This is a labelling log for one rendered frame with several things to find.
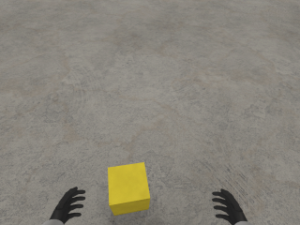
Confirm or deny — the left robot hand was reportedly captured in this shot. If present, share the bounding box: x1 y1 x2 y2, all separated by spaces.
50 187 86 225

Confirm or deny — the right robot hand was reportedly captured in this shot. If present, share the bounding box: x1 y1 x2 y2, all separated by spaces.
212 188 248 225

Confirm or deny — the carton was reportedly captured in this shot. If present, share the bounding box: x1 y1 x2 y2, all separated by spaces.
108 162 150 216

